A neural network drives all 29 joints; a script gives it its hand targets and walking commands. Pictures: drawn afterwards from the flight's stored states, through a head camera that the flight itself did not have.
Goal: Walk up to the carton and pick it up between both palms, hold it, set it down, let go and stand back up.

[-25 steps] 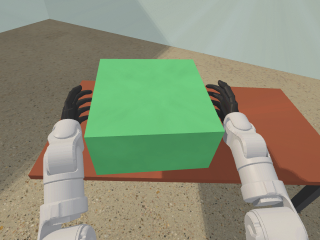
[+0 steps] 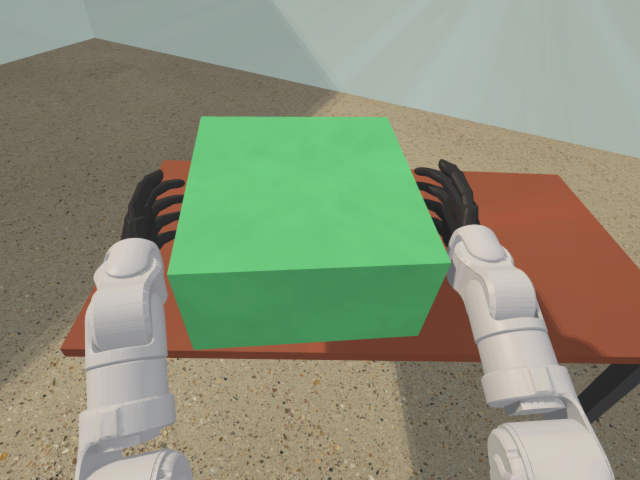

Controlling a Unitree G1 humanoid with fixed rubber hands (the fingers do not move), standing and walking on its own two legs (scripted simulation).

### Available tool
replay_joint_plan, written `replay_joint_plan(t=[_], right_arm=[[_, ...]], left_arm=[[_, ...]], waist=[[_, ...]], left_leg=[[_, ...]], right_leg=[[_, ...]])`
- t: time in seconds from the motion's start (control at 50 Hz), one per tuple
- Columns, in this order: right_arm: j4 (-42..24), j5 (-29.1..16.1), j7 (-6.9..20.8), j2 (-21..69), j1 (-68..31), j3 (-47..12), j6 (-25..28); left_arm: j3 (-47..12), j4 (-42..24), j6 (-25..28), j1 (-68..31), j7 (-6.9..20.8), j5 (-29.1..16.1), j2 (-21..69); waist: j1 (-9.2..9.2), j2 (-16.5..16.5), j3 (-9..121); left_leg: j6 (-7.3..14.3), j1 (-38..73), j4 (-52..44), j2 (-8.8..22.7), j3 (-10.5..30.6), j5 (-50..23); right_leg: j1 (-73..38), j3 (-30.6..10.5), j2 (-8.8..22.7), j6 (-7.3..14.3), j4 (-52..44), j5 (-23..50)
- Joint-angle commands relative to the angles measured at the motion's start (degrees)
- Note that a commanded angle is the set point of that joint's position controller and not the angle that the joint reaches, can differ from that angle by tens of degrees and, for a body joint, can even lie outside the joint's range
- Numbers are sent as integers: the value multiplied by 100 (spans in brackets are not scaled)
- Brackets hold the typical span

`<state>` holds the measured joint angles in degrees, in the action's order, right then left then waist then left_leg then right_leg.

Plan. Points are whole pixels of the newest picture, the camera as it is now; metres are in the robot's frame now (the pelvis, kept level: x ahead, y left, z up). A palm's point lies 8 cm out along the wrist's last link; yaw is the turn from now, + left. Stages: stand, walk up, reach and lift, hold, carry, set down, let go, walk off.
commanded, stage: hold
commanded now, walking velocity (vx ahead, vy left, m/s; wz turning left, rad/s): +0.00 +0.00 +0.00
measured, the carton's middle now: (302, 219) +0.42 +0.01 +0.15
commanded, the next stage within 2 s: none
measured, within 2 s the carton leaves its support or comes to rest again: neither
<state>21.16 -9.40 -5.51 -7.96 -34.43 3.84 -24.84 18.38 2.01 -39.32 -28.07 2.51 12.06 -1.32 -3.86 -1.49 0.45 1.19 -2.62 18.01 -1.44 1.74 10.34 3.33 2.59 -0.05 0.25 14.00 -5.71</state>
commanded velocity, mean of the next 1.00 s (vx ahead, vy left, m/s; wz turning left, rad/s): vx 0.00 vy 0.00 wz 0.00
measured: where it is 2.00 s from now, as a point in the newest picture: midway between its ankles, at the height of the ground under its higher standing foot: outside the picture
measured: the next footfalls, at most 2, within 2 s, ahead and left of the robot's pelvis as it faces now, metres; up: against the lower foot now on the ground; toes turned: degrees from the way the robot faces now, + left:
none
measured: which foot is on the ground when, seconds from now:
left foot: down 0.00-1.00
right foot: down 0.00-1.00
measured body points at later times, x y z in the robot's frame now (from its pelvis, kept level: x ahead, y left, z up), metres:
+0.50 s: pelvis +0.00 -0.01 +0.00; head -0.04 +0.01 +0.45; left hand +0.36 +0.19 +0.17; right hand +0.38 -0.18 +0.19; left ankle +0.00 +0.10 -0.75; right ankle +0.03 -0.12 -0.75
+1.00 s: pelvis +0.01 -0.01 +0.00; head -0.03 +0.01 +0.45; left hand +0.37 +0.19 +0.17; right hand +0.39 -0.18 +0.19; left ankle +0.00 +0.10 -0.75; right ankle +0.03 -0.12 -0.75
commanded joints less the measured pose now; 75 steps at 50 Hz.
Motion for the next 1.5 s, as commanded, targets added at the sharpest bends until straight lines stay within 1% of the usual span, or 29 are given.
replay_joint_plan(t=[0.0, 0.02, 0.08, 0.16, 0.24, 0.32, 0.34, 0.38, 0.42, 0.46, 0.48, 0.5, 0.54, 0.62, 0.66, 0.78, 0.82, 0.84, 0.88, 1.0, 1.06, 1.08, 1.14, 1.22, 1.26, 1.32, 1.34, 1.38, 1.48], right_arm=[[-1371, -470, 845, 2900, -3740, -1945, 423], [-1397, -426, 868, 2907, -3796, -1918, 467], [-1187, -378, 846, 2947, -3884, -1907, 441], [-1265, -441, 836, 2994, -3788, -1934, 514], [-1366, -431, 777, 3053, -3638, -1979, 511], [-1682, -609, 714, 3205, -3833, -2232, 540], [-1619, -602, 696, 3125, -3857, -2123, 525], [-1256, -444, 719, 3028, -3612, -2008, 475], [-1425, -431, 735, 3083, -3718, -2082, 503], [-1136, -429, 765, 3040, -3613, -1953, 462], [-1087, -375, 780, 2946, -3682, -1886, 451], [-1312, -436, 783, 3068, -3684, -1958, 495], [-1331, -473, 756, 3051, -3628, -1973, 505], [-1504, -466, 769, 3128, -3902, -2107, 532], [-1577, -539, 766, 3149, -3918, -2232, 556], [-1319, -463, 791, 3095, -3897, -2007, 586], [-1262, -450, 801, 3157, -3894, -1993, 588], [-1158, -456, 823, 3163, -3881, -1928, 569], [-1182, -419, 812, 3111, -3734, -1984, 547], [-1445, -560, 678, 2988, -3457, -2199, 468], [-1380, -543, 692, 2959, -3516, -2104, 460], [-1540, -600, 717, 2979, -3625, -2083, 485], [-1682, -530, 769, 2945, -3595, -2115, 523], [-1791, -598, 763, 3007, -3743, -2176, 586], [-1453, -577, 777, 2855, -3410, -2133, 509], [-1140, -434, 871, 2824, -3627, -1977, 469], [-1280, -508, 897, 3003, -3842, -2085, 505], [-1346, -505, 867, 3000, -3717, -2042, 526], [-1628, -580, 760, 3080, -3800, -2159, 518]], left_arm=[[-2714, -623, 230, -3666, 841, -918, 2460], [-2756, -564, 251, -3648, 832, -871, 2500], [-2590, -197, 235, -3648, 857, -819, 2484], [-2838, -585, 288, -3834, 849, -912, 2599], [-2789, -682, 333, -3717, 896, -923, 2522], [-2976, -860, 427, -3790, 862, -1063, 2505], [-2999, -741, 416, -3831, 850, -1044, 2500], [-2830, -506, 393, -3719, 866, -944, 2382], [-2818, -575, 408, -3742, 868, -896, 2473], [-2760, -474, 347, -3684, 873, -833, 2455], [-2560, -214, 283, -3601, 888, -710, 2420], [-2626, -340, 307, -3504, 904, -849, 2472], [-2874, -656, 369, -3771, 884, -978, 2520], [-2871, -578, 457, -3948, 833, -976, 2498], [-2727, -527, 450, -3726, 829, -927, 2425], [-2815, -584, 476, -3988, 818, -994, 2450], [-2850, -622, 463, -4017, 772, -994, 2481], [-2757, -527, 455, -4022, 769, -931, 2535], [-2595, -305, 395, -3724, 818, -842, 2371], [-2827, -667, 334, -3474, 905, -879, 2336], [-2731, -700, 339, -3587, 937, -917, 2375], [-2911, -774, 355, -3674, 932, -1036, 2473], [-3001, -908, 466, -3766, 853, -1062, 2470], [-2953, -820, 470, -3672, 810, -1012, 2518], [-2947, -855, 418, -3557, 784, -924, 2370], [-2653, -486, 316, -3603, 815, -857, 2342], [-2613, -635, 318, -3714, 810, -846, 2456], [-2766, -688, 326, -3760, 814, -930, 2453], [-2891, -721, 451, -3838, 770, -1077, 2429]], waist=[[90, 284, 1842], [-8, 373, 1907], [102, 70, 1714], [-59, 447, 2039], [-131, 205, 2067], [-67, 243, 2358], [-165, 324, 2245], [-96, 318, 1841], [-117, 297, 1915], [-76, 407, 1604], [40, 265, 1428], [-19, 129, 1782], [-132, 330, 2099], [-80, 266, 2115], [29, 33, 2299], [-10, 338, 2237], [-38, 232, 2154], [34, 301, 1997], [41, 144, 1943], [-168, 280, 2161], [-95, 184, 1995], [-203, 312, 2218], [-207, 281, 2215], [-51, 315, 2210], [-103, 473, 2099], [26, 386, 1655], [145, 160, 1748], [-9, 204, 2092], [-38, 276, 2507]], left_leg=[[-352, -420, -423, -89, -216, -777], [-359, -434, -426, -75, -206, -783], [-305, -535, -392, -94, -273, -764], [-448, -330, -245, -90, -167, -1387], [-399, -323, -218, -128, -176, -1369], [-356, -400, -155, -203, -199, -1519], [-412, -414, -175, -211, -172, -1426], [-414, -540, -259, -139, -173, -1082], [-391, -578, -265, -150, -177, -1224], [-421, -506, -333, -136, -208, -1070], [-405, -675, -383, -99, -181, -918], [-346, -504, -344, -115, -175, -1072], [-424, -338, -222, -126, -180, -1262], [-382, -404, -211, -178, -182, -1240], [-293, -380, -214, -166, -205, -1288], [-361, -572, -313, -116, -175, -1033], [-351, -526, -305, -107, -176, -1130], [-351, -496, -321, -128, -186, -1060], [-275, -516, -338, -135, -233, -998], [-469, -144, -59, -160, -163, -2021], [-429, -430, -195, -155, -153, -1527], [-507, -318, -163, -121, -94, -1649], [-572, -181, -83, -65, -49, -1772], [-480, -272, -69, -129, -103, -1634], [-503, -227, -122, -121, -103, -1626], [-404, -473, -339, -74, -179, -1055], [-339, -433, -323, -81, -210, -1237], [-376, -264, -205, -98, -158, -1437], [-391, -136, -81, -176, -198, -1756]], right_leg=[[-1289, 22, -242, 52, 64, 301], [-1241, 94, -268, 30, 69, 266], [-1398, 15, -242, 20, 87, 442], [-1379, 18, -249, 76, 161, 848], [-1520, 40, -260, -21, 174, 1045], [-1747, -43, -212, -59, 231, 1442], [-1558, -8, -208, -45, 225, 1322], [-1479, -3, -197, -4, 149, 910], [-1577, 5, -223, -27, 187, 1027], [-1373, 31, -232, 6, 88, 681], [-1361, 86, -251, -2, 73, 540], [-1482, -5, -238, -8, 108, 733], [-1453, 20, -245, 6, 153, 903], [-1469, -14, -239, -37, 198, 1045], [-1607, 21, -264, -114, 230, 1219], [-1459, 41, -263, -23, 154, 723], [-1333, 46, -240, -19, 134, 718], [-1306, 33, -235, -4, 120, 626], [-1495, -35, -171, -72, 123, 869], [-1620, 17, -274, -91, 282, 1799], [-1561, -4, -269, -94, 163, 1280], [-1503, 5, -266, -30, 204, 1190], [-1334, -4, -275, -6, 162, 1202], [-1474, -12, -261, -15, 229, 1244], [-1446, 28, -288, 5, 168, 1088], [-1205, 72, -260, 44, 108, 424], [-1207, 65, -255, 13, 137, 587], [-1289, 5, -233, 4, 191, 916], [-1486, -2, -270, -82, 259, 1505]])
